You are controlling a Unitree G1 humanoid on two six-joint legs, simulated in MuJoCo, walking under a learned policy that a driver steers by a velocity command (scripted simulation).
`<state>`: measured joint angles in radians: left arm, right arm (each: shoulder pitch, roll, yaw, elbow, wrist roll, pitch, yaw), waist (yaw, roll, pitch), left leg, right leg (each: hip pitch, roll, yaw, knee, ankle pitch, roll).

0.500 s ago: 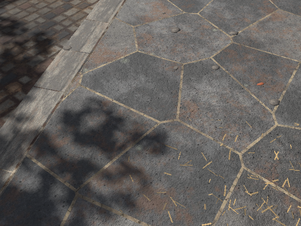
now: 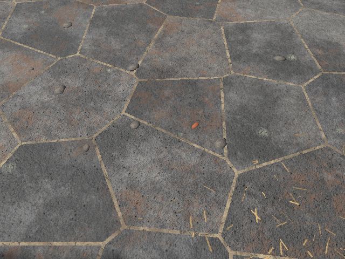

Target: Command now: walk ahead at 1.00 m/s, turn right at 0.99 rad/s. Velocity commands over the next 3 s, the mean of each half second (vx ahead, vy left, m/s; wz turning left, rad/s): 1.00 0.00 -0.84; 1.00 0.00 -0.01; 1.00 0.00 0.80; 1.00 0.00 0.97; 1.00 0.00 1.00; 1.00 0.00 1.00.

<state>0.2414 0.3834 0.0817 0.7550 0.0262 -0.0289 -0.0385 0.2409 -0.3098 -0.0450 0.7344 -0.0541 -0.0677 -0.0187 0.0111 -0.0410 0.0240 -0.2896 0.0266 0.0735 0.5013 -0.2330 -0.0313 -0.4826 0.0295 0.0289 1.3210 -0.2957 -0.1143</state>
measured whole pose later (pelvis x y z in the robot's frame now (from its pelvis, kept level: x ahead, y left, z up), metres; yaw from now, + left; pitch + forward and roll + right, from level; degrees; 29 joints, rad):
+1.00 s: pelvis +0.89 -0.21 +0.01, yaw -23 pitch +1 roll +2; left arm 0.06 0.26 -0.02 0.66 0.06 -0.08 -0.04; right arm 0.54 -0.28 -0.06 0.91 -0.01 -0.06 0.01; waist -0.07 -0.02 0.00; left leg -0.10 -0.11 -0.03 0.34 -0.26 0.08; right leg -0.66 -0.10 0.05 0.94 -0.18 -0.02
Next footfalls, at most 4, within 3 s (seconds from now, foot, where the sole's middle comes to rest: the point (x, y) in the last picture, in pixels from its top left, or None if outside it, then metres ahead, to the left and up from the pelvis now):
0.32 right None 0.44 -0.09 -0.77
0.74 left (207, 159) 0.92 -0.12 -0.77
1.16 right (278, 119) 1.17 -0.49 -0.77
1.60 left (238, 64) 1.59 -0.34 -0.77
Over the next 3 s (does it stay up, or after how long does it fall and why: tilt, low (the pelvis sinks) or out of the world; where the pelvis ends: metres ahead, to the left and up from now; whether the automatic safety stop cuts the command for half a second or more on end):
stays up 2.36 0.30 -0.01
